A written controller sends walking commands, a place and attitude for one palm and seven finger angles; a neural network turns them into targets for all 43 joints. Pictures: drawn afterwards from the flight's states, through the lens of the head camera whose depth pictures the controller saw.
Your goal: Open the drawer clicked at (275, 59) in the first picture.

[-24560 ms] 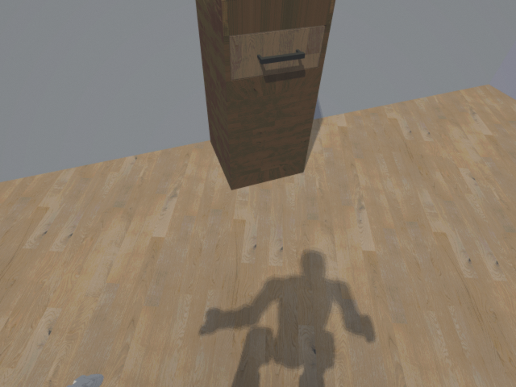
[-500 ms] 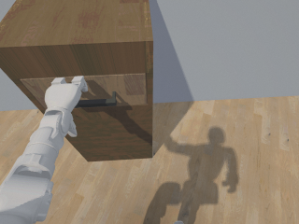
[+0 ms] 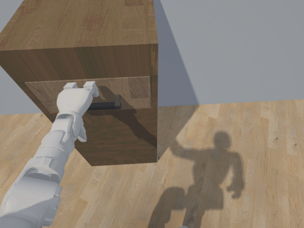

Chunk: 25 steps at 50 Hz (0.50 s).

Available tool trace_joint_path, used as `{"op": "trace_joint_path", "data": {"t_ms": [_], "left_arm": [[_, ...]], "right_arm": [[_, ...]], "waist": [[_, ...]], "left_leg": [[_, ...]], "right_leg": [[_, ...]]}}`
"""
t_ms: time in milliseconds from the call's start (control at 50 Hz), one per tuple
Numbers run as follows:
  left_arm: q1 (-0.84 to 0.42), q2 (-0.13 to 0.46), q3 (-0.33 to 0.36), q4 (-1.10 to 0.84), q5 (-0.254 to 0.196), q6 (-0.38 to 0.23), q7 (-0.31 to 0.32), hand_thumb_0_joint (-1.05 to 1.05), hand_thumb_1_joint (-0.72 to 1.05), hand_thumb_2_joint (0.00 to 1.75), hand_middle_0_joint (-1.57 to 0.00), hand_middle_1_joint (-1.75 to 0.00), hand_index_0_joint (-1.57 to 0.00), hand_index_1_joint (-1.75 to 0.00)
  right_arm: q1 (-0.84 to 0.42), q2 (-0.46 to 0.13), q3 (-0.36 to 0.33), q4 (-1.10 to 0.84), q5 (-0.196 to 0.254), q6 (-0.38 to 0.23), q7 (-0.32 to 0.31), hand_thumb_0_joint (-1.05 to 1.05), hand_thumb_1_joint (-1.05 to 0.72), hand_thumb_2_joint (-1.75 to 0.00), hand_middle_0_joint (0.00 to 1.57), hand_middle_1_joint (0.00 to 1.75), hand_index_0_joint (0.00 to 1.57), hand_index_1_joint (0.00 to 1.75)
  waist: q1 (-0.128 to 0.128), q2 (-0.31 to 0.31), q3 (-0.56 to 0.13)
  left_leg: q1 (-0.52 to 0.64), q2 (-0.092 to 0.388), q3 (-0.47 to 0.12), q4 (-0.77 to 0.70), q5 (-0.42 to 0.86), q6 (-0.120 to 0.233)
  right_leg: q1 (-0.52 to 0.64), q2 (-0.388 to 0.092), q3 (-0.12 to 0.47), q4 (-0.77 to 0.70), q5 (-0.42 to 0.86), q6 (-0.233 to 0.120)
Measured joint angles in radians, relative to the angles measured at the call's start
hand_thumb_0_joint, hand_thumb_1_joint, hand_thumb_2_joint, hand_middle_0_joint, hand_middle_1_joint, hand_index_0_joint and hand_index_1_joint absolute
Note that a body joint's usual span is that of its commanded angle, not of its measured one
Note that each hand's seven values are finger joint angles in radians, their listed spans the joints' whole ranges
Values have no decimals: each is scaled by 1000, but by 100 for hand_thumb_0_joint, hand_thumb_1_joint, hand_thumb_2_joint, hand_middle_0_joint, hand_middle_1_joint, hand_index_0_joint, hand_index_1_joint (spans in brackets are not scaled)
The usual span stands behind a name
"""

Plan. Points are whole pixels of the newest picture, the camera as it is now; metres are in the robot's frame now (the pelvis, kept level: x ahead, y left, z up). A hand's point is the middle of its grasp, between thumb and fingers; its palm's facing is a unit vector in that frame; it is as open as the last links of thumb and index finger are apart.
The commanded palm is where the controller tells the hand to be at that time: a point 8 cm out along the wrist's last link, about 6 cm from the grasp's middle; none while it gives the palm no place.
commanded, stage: re-aim the fingers above the handle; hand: left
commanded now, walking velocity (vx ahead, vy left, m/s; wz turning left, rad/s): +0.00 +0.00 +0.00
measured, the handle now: (93, 102) +0.51 +0.21 -0.03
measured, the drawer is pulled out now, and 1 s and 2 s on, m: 0.00 0.00 0.00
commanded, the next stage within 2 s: lower the fingers behind the handle in 0.50 s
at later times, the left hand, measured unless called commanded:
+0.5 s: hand (83, 116) +0.42 +0.21 +0.02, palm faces -0.06 -0.06 -1.00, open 13.9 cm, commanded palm +0.41 +0.23 +0.08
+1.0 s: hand (76, 116) +0.43 +0.24 +0.01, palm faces -0.01 -0.03 -1.00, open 13.9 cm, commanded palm +0.41 +0.23 +0.06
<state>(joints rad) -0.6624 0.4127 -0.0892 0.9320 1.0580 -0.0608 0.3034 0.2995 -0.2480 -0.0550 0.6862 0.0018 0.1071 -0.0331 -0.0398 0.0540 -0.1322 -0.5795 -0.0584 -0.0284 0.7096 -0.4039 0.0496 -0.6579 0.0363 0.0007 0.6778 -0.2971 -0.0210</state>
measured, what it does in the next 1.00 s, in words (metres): stands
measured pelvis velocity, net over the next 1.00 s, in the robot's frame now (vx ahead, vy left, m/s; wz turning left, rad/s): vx -0.01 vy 0.00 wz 0.01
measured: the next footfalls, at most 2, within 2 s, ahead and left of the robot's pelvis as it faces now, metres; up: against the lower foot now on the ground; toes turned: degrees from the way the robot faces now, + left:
none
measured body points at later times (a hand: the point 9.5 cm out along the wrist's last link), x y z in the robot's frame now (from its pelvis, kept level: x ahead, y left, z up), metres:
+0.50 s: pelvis +0.00 +0.00 +0.00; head +0.08 -0.01 +0.45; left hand +0.42 +0.21 +0.07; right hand +0.08 -0.27 -0.13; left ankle -0.05 +0.09 -0.71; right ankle +0.01 -0.11 -0.71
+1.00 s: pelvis -0.01 +0.00 -0.01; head +0.08 +0.00 +0.43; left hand +0.42 +0.24 +0.06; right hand +0.06 -0.27 -0.15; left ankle -0.05 +0.09 -0.71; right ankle +0.01 -0.11 -0.71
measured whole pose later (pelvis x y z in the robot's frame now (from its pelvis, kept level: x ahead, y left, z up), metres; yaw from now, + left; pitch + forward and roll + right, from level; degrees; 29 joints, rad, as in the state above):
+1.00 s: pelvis -0.01 +0.00 -0.01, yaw +1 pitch +19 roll -1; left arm -0.65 0.46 -0.05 0.90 1.10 -0.18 0.36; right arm 0.31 -0.25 -0.08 0.71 -0.02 0.08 -0.04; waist -0.03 0.04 -0.15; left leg -0.71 -0.06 -0.04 0.83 -0.44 0.05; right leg -0.77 0.03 -0.02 0.78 -0.33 -0.02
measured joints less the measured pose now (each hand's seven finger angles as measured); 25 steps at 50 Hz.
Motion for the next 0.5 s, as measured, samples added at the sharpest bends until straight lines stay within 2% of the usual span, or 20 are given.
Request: {"op": "trace_joint_path", "data": {"t_ms": [120,220,280,340,420,500], "left_arm": [[16,-6,53,-31,31,-36,43,0,-49,30,-32,-120,-32,-120],[20,25,88,-13,32,19,77,0,-49,30,-32,-120,-31,-120],[31,42,82,-1,13,56,50,0,-49,30,-32,-120,-31,-120],[60,47,57,-24,-13,62,1,0,-49,30,-32,-120,-31,-120],[95,27,5,-91,-29,5,-45,-1,-49,30,-32,-120,-31,-120],[85,3,-3,-116,7,-72,-13,-1,-49,30,-32,-121,-32,-120]], "right_arm": [[-2,1,5,-6,-13,3,1,0,-90,-90,20,30,20,30],[-6,-2,5,0,-12,9,8,0,-90,-90,20,30,20,30],[-1,-4,3,1,-3,10,8,1,-90,-90,20,30,20,30],[9,-4,-3,-2,5,9,2,1,-90,-90,20,30,20,30],[14,-6,-10,-2,4,0,-11,1,-90,-90,20,30,20,30],[-7,-8,-10,-2,-4,-8,-16,1,-90,-90,20,30,20,30]], "waist": [[-12,-5,-4],[-6,1,-4],[3,7,-3],[11,8,0],[16,2,6],[11,-14,7]], "left_leg": [[-14,4,17,8,-7,0],[-19,8,30,6,-8,0],[-9,9,28,-7,-3,0],[11,10,19,-22,3,-1],[33,5,-3,-26,4,-1],[21,0,-11,-4,-3,-3]], "right_leg": [[-23,5,16,17,-5,-1],[-35,11,28,20,-4,0],[-23,12,27,5,2,0],[1,11,19,-14,6,-1],[34,4,-1,-27,4,-1],[25,-1,-11,-6,-6,-3]]}}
